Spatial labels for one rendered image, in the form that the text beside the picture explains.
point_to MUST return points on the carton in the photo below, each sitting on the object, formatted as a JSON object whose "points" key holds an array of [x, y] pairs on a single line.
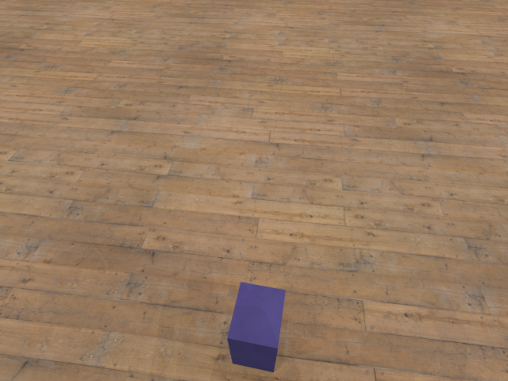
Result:
{"points": [[255, 327]]}

